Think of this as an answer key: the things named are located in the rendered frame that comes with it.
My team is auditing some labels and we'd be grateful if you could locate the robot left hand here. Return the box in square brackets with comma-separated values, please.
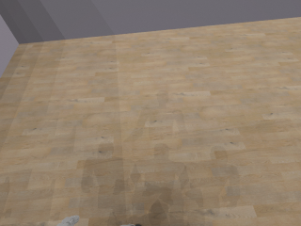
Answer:
[56, 215, 80, 226]

